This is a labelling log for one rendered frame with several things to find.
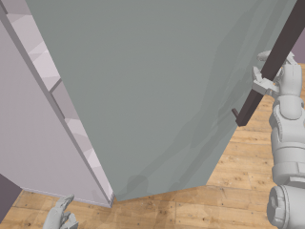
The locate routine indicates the fridge door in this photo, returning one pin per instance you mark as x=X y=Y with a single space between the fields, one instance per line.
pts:
x=154 y=82

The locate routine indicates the robot right hand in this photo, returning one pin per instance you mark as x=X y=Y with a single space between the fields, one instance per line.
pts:
x=289 y=79

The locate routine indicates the robot left hand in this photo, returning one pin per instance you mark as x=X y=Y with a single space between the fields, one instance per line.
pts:
x=56 y=217

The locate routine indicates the right robot forearm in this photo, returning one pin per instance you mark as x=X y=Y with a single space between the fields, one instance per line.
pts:
x=287 y=121

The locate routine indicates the handle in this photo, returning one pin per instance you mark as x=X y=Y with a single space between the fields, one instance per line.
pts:
x=284 y=43

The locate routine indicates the robot right upper arm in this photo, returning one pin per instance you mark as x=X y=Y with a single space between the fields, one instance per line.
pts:
x=286 y=207

